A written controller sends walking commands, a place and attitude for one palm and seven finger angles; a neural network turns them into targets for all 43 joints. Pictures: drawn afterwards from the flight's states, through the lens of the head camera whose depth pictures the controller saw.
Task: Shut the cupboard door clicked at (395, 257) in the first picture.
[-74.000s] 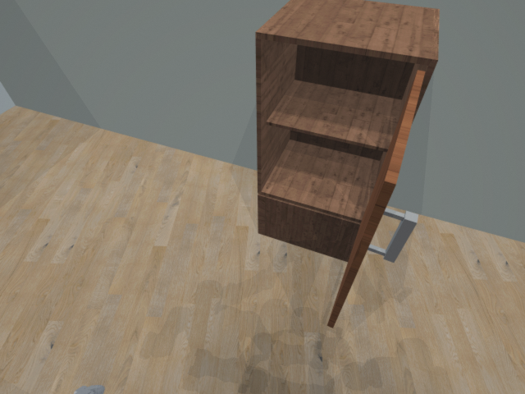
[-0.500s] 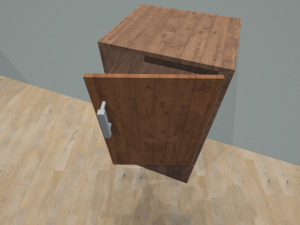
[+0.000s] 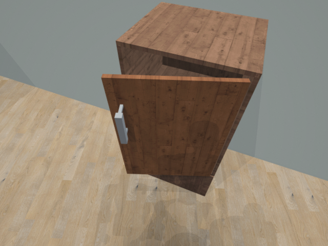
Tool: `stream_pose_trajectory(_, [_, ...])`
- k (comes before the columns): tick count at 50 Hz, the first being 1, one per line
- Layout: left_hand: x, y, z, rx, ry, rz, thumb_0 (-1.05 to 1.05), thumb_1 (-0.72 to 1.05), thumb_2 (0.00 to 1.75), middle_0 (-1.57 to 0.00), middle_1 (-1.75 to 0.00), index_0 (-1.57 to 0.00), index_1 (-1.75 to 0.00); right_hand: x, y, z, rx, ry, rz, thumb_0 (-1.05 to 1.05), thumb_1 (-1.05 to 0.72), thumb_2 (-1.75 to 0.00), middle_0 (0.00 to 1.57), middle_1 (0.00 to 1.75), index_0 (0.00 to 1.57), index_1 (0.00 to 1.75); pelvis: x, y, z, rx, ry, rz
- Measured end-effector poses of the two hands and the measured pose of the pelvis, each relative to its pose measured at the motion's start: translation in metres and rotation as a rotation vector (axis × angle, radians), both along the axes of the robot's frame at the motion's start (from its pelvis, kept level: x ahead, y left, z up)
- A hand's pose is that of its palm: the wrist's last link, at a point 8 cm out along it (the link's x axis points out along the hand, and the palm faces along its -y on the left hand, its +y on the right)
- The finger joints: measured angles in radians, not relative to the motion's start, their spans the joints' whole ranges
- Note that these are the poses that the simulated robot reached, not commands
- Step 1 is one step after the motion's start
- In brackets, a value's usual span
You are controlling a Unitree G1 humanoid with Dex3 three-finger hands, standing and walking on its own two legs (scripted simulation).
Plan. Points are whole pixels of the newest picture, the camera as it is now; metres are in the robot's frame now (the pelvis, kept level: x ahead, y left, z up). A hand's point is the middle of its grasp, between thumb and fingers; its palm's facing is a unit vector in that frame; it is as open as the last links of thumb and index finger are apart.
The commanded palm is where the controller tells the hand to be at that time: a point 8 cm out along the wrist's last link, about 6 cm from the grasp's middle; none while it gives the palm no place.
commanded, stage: shuffle to correct the standing spot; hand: left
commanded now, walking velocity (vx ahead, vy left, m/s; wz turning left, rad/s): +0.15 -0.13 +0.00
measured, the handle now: (122, 124) +0.48 +0.17 -0.04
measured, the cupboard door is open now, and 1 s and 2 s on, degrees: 20 20 20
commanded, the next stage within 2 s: come to a stop and stand still in 0.12 s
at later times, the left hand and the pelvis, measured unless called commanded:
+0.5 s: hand out of the picture +0.05 +0.14 -0.18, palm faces +0.03 -0.99 -0.17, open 7.4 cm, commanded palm none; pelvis +0.06 -0.02 +0.00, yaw -1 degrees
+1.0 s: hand out of the picture +0.04 +0.16 -0.17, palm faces -0.01 -0.98 -0.21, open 7.3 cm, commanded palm none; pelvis +0.02 -0.02 +0.00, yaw -1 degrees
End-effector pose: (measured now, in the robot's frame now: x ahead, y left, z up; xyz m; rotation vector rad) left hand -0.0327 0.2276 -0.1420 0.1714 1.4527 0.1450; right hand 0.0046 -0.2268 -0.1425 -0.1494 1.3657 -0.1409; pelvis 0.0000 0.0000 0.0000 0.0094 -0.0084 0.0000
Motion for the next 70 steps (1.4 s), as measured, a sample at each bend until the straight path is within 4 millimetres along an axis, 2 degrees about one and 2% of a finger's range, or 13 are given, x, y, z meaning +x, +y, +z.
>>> stream_pose_trajectory(5, [-0.008,-0.013,-0.004,-0.023,0.046,0.011,0.0,0.9,0.9,-0.19,-0.3,-0.2,-0.3,0.004,-0.006,-0.002,-0.001,0.012,-0.01,0.0,-0.91,-0.9,0.2,0.3,0.2,0.3,0.008,-0.007,-0.003,0.005,0.007,-0.003])
stream_pose_trajectory(10, [-0.004,-0.028,-0.006,-0.038,0.061,0.032,0.0,0.9,0.9,-0.19,-0.3,-0.2,-0.3,0.017,-0.015,-0.006,-0.001,0.021,-0.015,0.0,-0.91,-0.9,0.2,0.3,0.2,0.3,0.022,-0.016,-0.006,0.0,0.019,-0.001])
stream_pose_trajectory(16, [0.012,-0.044,-0.015,-0.063,0.074,0.054,0.0,0.9,0.9,-0.2,-0.3,-0.2,-0.3,0.048,-0.021,-0.007,-0.021,-0.001,-0.008,0.0,-0.91,-0.9,0.2,0.3,0.2,0.3,0.046,-0.023,-0.01,-0.007,0.019,-0.001])
stream_pose_trajectory(20, [0.034,-0.048,-0.016,-0.065,0.059,0.054,0.0,0.9,0.9,-0.2,-0.3,-0.2,-0.3,0.071,-0.022,-0.004,-0.038,-0.033,-0.012,0.0,-0.92,-0.9,0.2,0.3,0.2,0.3,0.057,-0.023,-0.009,-0.003,0.012,-0.003])
stream_pose_trajectory(25, [0.073,-0.042,-0.01,-0.035,-0.023,0.035,0.0,0.9,0.9,-0.2,-0.3,-0.2,-0.3,0.092,-0.022,0.001,-0.036,-0.066,-0.015,0.0,-0.92,-0.9,0.2,0.3,0.2,0.3,0.057,-0.024,-0.003,0.004,0.018,-0.01])
stream_pose_trajectory(28, [0.092,-0.03,-0.004,0.008,-0.071,0.01,0.01,0.92,0.9,-0.2,-0.3,-0.2,-0.3,0.098,-0.023,0.002,-0.028,-0.09,-0.02,0.0,-0.91,-0.9,0.2,0.3,0.2,0.3,0.053,-0.025,-0.001,0.006,0.023,-0.016])
stream_pose_trajectory(32, [0.111,-0.013,0.002,0.059,-0.138,-0.016,0.01,0.92,0.9,-0.2,-0.3,-0.2,-0.3,0.099,-0.027,-0.002,-0.02,-0.118,-0.023,0.0,-0.91,-0.9,0.2,0.3,0.2,0.3,0.046,-0.028,-0.004,0.011,0.028,-0.019])
stream_pose_trajectory(36, [0.118,-0.005,0.004,0.088,-0.185,-0.037,0.0,0.91,0.9,-0.2,-0.3,-0.2,-0.3,0.092,-0.029,-0.008,-0.012,-0.118,-0.02,0.0,-0.91,-0.9,0.2,0.3,0.2,0.3,0.036,-0.028,-0.009,0.016,0.024,-0.016])
stream_pose_trajectory(40, [0.113,-0.005,0.005,0.074,-0.201,-0.042,0.0,0.91,0.9,-0.19,-0.3,-0.2,-0.3,0.079,-0.026,-0.007,-0.005,-0.104,-0.014,0.0,-0.91,-0.9,0.2,0.3,0.2,0.3,0.029,-0.025,-0.007,0.017,0.007,-0.013])
stream_pose_trajectory(45, [0.097,-0.014,0.004,0.027,-0.183,-0.04,0.0,0.91,0.9,-0.19,-0.3,-0.2,-0.3,0.059,-0.02,-0.002,0.0,-0.081,-0.009,0.0,-0.91,-0.9,0.2,0.3,0.2,0.3,0.021,-0.021,-0.002,0.009,-0.006,-0.013])
stream_pose_trajectory(58, [0.029,-0.02,-0.001,-0.026,-0.025,0.001,0.0,0.91,0.9,-0.2,-0.3,-0.2,-0.3,0.008,-0.011,0.005,-0.009,0.032,-0.014,0.0,-0.91,-0.9,0.2,0.3,0.2,0.3,0.012,-0.014,0.005,-0.001,-0.004,-0.009])
stream_pose_trajectory(64, [0.008,-0.024,-0.002,-0.041,0.025,0.02,0.0,0.91,0.9,-0.2,-0.3,-0.2,-0.3,-0.001,-0.002,0.004,0.003,0.059,-0.019,0.0,-0.91,-0.9,0.2,0.3,0.2,0.3,0.012,-0.011,0.005,-0.002,-0.005,-0.008])
stream_pose_trajectory(70, [0.004,-0.022,-0.004,-0.033,0.001,0.003,0.0,0.9,0.9,-0.2,-0.3,-0.2,-0.3,0.007,0.0,0.0,-0.009,-0.009,-0.017,0.01,-0.92,-0.9,0.2,0.3,0.2,0.3,0.006,-0.001,0.0,-0.026,-0.011,0.001])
